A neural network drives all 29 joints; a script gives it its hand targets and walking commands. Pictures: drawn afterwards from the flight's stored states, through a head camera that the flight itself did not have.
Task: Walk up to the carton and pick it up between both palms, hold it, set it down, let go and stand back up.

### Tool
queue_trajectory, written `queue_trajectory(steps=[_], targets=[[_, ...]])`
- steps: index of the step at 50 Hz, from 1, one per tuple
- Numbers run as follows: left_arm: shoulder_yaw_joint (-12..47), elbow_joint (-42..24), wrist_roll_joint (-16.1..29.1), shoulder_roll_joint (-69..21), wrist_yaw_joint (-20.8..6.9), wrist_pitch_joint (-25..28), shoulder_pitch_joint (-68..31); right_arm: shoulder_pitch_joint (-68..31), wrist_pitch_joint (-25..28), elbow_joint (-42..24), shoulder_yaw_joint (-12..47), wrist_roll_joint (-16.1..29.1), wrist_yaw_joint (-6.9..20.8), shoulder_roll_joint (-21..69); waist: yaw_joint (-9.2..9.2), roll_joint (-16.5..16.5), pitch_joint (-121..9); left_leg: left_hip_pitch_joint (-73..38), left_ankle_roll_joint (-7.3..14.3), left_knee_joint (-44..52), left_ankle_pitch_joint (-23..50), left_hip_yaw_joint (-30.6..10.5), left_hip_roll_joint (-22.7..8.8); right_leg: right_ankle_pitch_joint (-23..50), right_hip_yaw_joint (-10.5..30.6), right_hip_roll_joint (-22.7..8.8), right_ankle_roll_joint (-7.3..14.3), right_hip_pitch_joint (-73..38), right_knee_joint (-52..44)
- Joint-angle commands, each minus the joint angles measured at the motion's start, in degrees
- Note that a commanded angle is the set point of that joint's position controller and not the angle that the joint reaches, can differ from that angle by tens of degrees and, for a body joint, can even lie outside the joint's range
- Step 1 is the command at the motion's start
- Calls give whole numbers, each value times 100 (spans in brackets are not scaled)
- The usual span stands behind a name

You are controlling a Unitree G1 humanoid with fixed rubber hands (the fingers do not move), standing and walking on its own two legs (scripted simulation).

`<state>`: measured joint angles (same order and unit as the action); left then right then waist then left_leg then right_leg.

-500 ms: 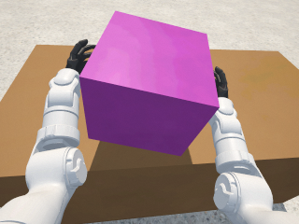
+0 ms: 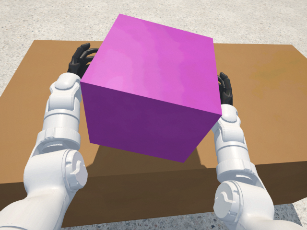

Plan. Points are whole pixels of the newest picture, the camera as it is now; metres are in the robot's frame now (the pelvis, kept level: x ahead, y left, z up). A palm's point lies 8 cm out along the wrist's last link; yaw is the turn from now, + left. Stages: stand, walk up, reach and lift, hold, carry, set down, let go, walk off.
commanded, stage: set down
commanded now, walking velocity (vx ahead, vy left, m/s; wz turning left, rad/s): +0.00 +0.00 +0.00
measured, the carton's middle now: (152, 89) +0.47 +0.00 +0.09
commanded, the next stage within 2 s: none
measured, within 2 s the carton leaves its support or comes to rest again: rests again in 1.36 s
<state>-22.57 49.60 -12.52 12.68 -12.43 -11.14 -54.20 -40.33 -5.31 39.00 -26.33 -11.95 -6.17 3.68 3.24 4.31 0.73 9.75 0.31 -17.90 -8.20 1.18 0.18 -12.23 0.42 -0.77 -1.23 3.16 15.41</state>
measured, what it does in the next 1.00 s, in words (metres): stands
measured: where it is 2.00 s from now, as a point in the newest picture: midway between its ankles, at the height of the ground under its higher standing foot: outside the picture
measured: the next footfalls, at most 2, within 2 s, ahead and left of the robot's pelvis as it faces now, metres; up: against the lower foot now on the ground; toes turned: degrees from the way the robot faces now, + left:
none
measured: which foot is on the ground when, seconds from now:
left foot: down 0.00-1.00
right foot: down 0.00-1.00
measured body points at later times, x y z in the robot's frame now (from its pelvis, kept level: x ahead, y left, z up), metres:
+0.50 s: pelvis +0.00 +0.00 +0.00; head +0.03 +0.03 +0.45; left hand +0.47 +0.19 +0.15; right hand +0.40 -0.19 +0.11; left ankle +0.01 +0.11 -0.75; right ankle -0.05 -0.13 -0.75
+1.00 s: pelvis +0.00 +0.00 +0.00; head +0.04 +0.03 +0.45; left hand +0.47 +0.18 +0.12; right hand +0.40 -0.19 +0.10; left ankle +0.01 +0.11 -0.75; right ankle -0.05 -0.13 -0.75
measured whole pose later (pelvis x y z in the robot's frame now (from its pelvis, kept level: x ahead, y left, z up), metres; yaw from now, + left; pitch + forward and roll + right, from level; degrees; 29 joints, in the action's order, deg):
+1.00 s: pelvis +0.00 +0.00 +0.00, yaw -1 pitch +4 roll +0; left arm -24.4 57.8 -13.0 12.7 -12.6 -2.7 -54.6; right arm -39.1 -0.2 39.7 -31.1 -16.9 -4.8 5.8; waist 2.8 3.9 0.5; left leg 13.4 0.5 -17.5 -7.8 2.0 0.0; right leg -11.4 0.9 -0.7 -1.4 7.0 14.7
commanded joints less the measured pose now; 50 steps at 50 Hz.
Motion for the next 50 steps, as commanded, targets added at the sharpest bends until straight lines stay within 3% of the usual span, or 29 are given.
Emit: queue_trajectory(steps=[1,14,25,43,50], targets=[[1311,-320,159,-2660,-498,156,-3002,-4171,610,-1190,1894,24,552,2189,39,-702,-3046,-1754,-371,-256,2373,576,102,2806,-606,236,-272,-431,226],[1073,-34,74,-2515,-515,373,-3088,-4046,628,-1168,1830,-172,568,2408,-75,-650,-3186,-1554,-292,-215,2315,614,84,2985,-554,195,-323,-465,309],[1028,325,87,-2530,-510,448,-3144,-4152,715,-1107,1591,-305,635,2234,41,-665,-3043,-1510,-308,-130,1978,544,32,2641,-496,160,-273,-295,142],[975,471,-28,-2691,-353,849,-2966,-3858,1024,-838,1551,-455,724,2415,-60,-725,-3277,-1669,-347,-253,2461,535,-7,2818,-570,200,-251,-177,168],[952,541,-76,-2645,-370,923,-2887,-3577,1026,-621,1484,-521,699,2460,-19,-722,-3046,-1554,-334,-205,2305,554,3,2774,-543,176,-258,-153,165]])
